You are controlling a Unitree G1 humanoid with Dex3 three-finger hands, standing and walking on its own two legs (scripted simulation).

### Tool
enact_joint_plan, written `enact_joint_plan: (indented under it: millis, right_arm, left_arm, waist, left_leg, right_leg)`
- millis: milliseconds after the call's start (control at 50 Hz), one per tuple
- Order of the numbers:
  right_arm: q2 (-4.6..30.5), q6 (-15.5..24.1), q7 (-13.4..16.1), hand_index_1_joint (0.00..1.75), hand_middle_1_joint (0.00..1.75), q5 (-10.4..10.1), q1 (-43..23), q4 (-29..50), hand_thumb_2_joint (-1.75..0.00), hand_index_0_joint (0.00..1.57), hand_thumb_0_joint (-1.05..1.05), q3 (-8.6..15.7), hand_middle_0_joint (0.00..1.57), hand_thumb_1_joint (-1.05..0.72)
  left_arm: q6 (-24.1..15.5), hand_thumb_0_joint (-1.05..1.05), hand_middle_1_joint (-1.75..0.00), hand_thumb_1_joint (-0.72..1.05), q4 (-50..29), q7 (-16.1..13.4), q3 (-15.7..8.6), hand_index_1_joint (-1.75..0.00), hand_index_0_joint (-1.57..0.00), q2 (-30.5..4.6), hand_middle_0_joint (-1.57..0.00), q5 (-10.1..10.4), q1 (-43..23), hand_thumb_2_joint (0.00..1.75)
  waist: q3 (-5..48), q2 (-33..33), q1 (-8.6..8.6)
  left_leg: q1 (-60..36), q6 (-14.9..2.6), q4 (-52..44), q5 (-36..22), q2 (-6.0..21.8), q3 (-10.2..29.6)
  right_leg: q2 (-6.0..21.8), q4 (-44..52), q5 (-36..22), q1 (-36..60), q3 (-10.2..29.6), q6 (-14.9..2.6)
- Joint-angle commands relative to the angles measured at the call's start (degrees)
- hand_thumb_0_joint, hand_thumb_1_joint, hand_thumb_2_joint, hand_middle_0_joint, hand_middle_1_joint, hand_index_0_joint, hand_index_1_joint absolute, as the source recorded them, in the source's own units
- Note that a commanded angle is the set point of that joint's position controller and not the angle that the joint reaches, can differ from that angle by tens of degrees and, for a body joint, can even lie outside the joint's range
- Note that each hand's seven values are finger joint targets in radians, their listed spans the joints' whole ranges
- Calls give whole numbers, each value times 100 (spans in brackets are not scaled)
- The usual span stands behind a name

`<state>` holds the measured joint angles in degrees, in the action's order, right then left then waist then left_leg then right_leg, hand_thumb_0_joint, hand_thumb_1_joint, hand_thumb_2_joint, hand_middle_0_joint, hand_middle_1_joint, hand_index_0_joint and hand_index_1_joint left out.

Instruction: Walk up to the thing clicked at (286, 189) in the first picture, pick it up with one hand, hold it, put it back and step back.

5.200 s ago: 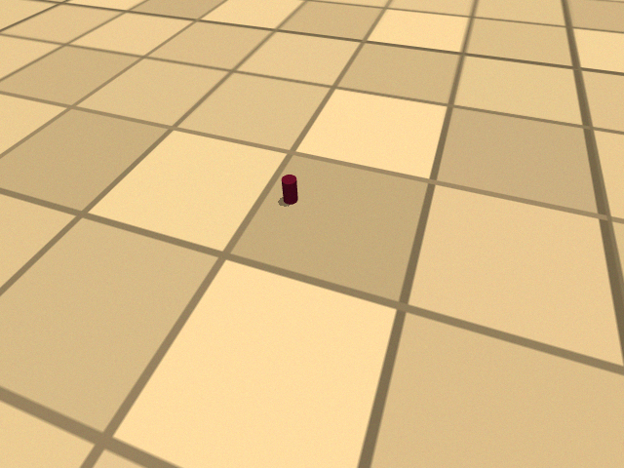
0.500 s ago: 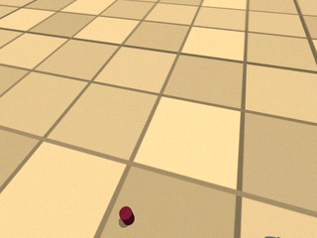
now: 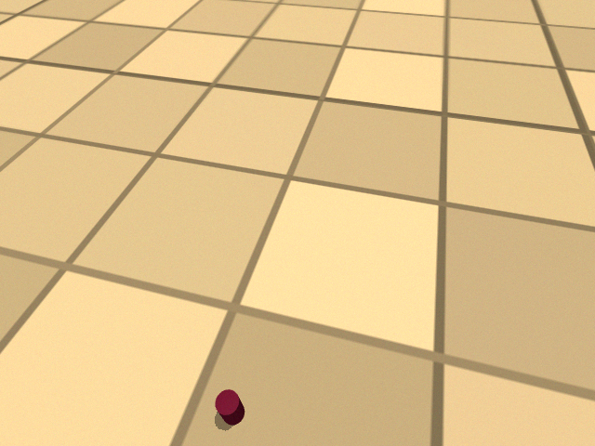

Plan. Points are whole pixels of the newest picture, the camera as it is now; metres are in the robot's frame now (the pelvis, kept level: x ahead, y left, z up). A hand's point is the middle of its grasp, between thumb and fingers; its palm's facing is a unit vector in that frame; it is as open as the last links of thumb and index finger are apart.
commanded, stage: walk up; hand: left
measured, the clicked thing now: (230, 407) +0.35 +0.23 -0.72
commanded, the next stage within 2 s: none
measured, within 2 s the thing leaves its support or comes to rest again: neither
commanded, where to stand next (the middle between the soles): +0.04 +0.00 m, yaw +0 degrees
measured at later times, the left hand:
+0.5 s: hand out of the picture +0.03 +0.29 -0.19, palm faces -0.06 -0.95 -0.31, open 7.4 cm
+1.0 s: hand out of the picture +0.06 +0.26 -0.15, palm faces -0.01 -0.91 -0.42, open 7.4 cm
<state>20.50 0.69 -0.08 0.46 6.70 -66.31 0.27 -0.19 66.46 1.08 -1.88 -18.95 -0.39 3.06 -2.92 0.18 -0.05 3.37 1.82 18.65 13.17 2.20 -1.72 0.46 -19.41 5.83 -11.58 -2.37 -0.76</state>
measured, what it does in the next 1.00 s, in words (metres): steps on the spot: right foot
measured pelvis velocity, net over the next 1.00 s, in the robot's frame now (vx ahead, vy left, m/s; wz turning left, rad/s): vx -0.03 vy -0.01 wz -0.02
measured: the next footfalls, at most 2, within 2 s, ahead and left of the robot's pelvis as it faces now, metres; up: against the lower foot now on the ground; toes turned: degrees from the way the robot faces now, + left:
right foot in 0.70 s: -0.03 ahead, -0.13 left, +0.00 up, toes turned -4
left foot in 1.06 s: +0.09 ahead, +0.11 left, +0.00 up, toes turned -2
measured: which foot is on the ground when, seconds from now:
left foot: down 0.00-0.72, up 0.74-1.00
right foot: down 0.00-0.30, up 0.32-0.68, down 0.70-1.00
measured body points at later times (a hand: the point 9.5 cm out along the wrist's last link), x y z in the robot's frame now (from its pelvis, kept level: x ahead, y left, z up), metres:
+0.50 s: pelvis -0.08 +0.03 -0.02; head -0.03 +0.07 +0.43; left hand +0.03 +0.34 -0.16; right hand -0.05 -0.29 -0.12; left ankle -0.09 +0.15 -0.75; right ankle -0.08 -0.12 -0.70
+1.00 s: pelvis -0.03 -0.01 -0.02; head +0.00 -0.03 +0.43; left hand +0.06 +0.30 -0.12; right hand +0.03 -0.33 -0.15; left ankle +0.05 +0.12 -0.72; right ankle -0.07 -0.13 -0.75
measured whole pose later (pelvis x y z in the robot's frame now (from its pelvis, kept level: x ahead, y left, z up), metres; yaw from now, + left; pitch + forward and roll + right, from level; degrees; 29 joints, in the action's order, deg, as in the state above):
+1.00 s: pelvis -0.03 -0.01 -0.02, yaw -1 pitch -4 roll -1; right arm 23.1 -1.3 -0.8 0.2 13.6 -51.6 2.7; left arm -1.3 50.8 -0.1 -2.1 -21.6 -0.1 12.1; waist -7.7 3.2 0.6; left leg 23.6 -0.1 44.3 18.6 0.7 3.7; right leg 0.1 -31.3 20.5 -6.5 -3.0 -1.0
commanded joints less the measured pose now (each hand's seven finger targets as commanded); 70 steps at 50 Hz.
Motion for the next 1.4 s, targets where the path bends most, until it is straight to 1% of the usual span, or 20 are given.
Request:
enact_joint_plan:
  millis: [0,80,180,260,280,320,380,540,660,700,720,840,960,1000,1040,1080,1180,1320,1360,1380]
  right_arm:
    - [1402,-9,118,30,30,-90,-195,506,-90,20,0,313,20,-90]
    - [1331,-112,147,30,30,-124,3,771,-90,20,0,418,20,-90]
    - [1164,-345,120,30,30,-70,738,915,-90,20,0,549,20,-90]
    - [1370,-129,119,30,30,142,1097,862,-90,20,0,659,20,-90]
    - [1936,-54,131,30,30,314,720,1085,-90,20,0,780,20,-90]
    - [2355,37,176,30,30,240,35,1469,-90,20,0,844,20,-90]
    - [1817,169,271,30,30,236,-80,1518,-90,20,0,758,20,-90]
    - [2037,281,10,30,30,225,1310,1654,-90,20,0,915,20,-90]
    - [1447,97,-108,30,30,114,566,2114,-90,20,0,624,20,-90]
    - [974,70,-52,30,30,-22,555,2406,-90,20,0,445,20,-90]
    - [1476,61,26,30,30,28,501,2299,-90,20,0,615,20,-90]
    - [1215,-7,-39,30,30,2,1280,1707,-90,20,0,514,20,-90]
    - [1216,-150,-4,30,30,7,791,1849,-90,20,0,522,20,-90]
    - [1245,-180,-10,30,30,46,849,1863,-90,20,0,567,20,-90]
    - [1683,-152,-22,30,30,157,719,2024,-90,20,0,717,20,-90]
    - [1912,-127,-30,30,30,39,724,2152,-90,20,0,802,20,-90]
    - [1465,-303,24,30,30,134,-180,2498,-90,20,0,701,20,-90]
    - [1268,-432,-81,30,30,45,-116,2500,-90,20,0,623,20,-90]
    - [1246,-416,17,30,30,7,-563,2630,-90,20,0,664,20,-90]
    - [1419,-424,38,30,30,17,-438,2502,-90,20,0,706,20,-90]
  left_arm:
    - [67,0,-30,90,-594,-130,-377,-30,-20,-1576,-20,65,-220,90]
    - [186,0,-30,90,-983,-128,-426,-30,-20,-1644,-20,37,-261,90]
    - [331,0,-30,90,-1596,-156,-439,-30,-20,-1720,-20,-183,-928,90]
    - [416,0,-30,90,-1721,-130,-310,-30,-20,-1328,-20,-115,-781,90]
    - [439,0,-30,90,-1773,-103,-282,-30,-20,-1089,-20,-76,-461,90]
    - [492,0,-30,90,-1670,-172,-451,-30,-20,-1507,-20,-173,-517,90]
    - [433,0,-30,90,-1541,-113,-494,-30,-20,-1614,-20,-72,127,90]
    - [-24,0,-30,90,-1869,151,-427,-30,-20,-1601,-20,-169,-341,90]
    - [-286,0,-30,90,-1289,42,-535,-30,-20,-1453,-20,-115,1665,90]
    - [-369,0,-30,90,-1501,-89,-720,-30,-20,-2447,-20,-198,1821,90]
    - [-331,0,-30,90,-1674,-63,-703,-30,-20,-2485,-20,-147,1461,90]
    - [-391,0,-30,90,-1937,-163,-422,-30,-20,-1569,-20,-18,872,90]
    - [-145,0,-30,90,-2058,-279,-379,-30,-20,-1714,-20,73,624,90]
    - [-73,0,-30,90,-2125,-332,-368,-30,-20,-1791,-20,119,493,90]
    - [-38,0,-30,90,-2109,-394,-345,-30,-20,-1608,-20,217,737,90]
    - [65,0,-30,90,-2041,-467,-338,-30,-20,-1430,-20,310,892,90]
    - [73,0,-30,90,-1688,-463,-346,-30,-20,-1508,-20,226,1310,90]
    - [-181,0,-30,90,-1545,-411,-490,-30,-20,-1519,-20,-121,1592,90]
    - [-208,0,-30,90,-1877,-426,-729,-30,-20,-2661,-20,-268,1036,90]
    - [-261,0,-30,90,-1989,-427,-668,-30,-20,-2338,-20,-218,738,90]
  waist:
    - [85,-162,43]
    - [1108,-422,-23]
    - [679,-1312,-200]
    - [601,59,-284]
    - [383,1469,-78]
    - [234,829,-108]
    - [338,518,200]
    - [-86,1046,-630]
    - [275,384,457]
    - [156,-1447,526]
    - [-299,-687,449]
    - [-396,-687,-25]
    - [-76,-1076,61]
    - [90,-946,-109]
    - [493,252,-96]
    - [1113,1414,-234]
    - [584,1144,65]
    - [660,554,179]
    - [-15,-1315,422]
    - [-259,-757,223]
  left_leg:
    - [851,-292,333,-1834,514,405]
    - [566,-337,1501,-1376,135,174]
    - [718,-444,3657,2091,-174,553]
    - [824,-395,337,759,230,929]
    - [729,-755,-310,224,1401,2814]
    - [1985,-1571,-339,-448,2101,3245]
    - [500,-1067,382,-1150,1163,1646]
    - [-759,-1565,-273,1097,1556,1969]
    - [1316,-887,1759,-535,562,341]
    - [3468,-398,3944,1959,-581,413]
    - [3230,-351,4370,2057,-220,1102]
    - [2131,-117,3344,827,-153,842]
    - [1606,-270,2394,434,-258,210]
    - [1248,-373,1674,-94,-238,162]
    - [688,-757,1166,-3665,487,1063]
    - [191,-1924,870,-5102,1649,2570]
    - [1228,-1534,720,-1501,1049,1464]
    - [2012,-912,1761,-285,642,1379]
    - [2795,-225,4057,2168,-599,1187]
    - [2754,-185,4714,2053,-474,1591]
  right_leg:
    - [724,-438,-2037,289,616,-155]
    - [1150,-532,-2198,289,900,-613]
    - [1986,-306,-962,-1321,1543,-1364]
    - [715,-1960,924,-1174,867,-548]
    - [-261,-3168,2387,-2014,527,-145]
    - [-351,-4458,2727,-1425,1573,-35]
    - [-404,-4635,1755,-2066,1495,8]
    - [-24,-2418,2456,-2191,624,90]
    - [-164,47,679,1374,-107,-49]
    - [2116,970,1874,1716,3647,-895]
    - [2456,846,1837,842,3751,-1468]
    - [1179,-33,-2058,140,653,-974]
    - [1298,-1009,-3296,99,633,-840]
    - [1318,-1547,-2946,4,664,-760]
    - [562,-2664,-1612,-200,327,-207]
    - [-413,-4436,3366,-657,371,-35]
    - [-102,-4314,2665,-952,445,-58]
    - [29,-715,1419,368,502,-147]
    - [2737,388,1269,-1066,3912,-1637]
    - [2601,82,326,-1046,3562,-1719]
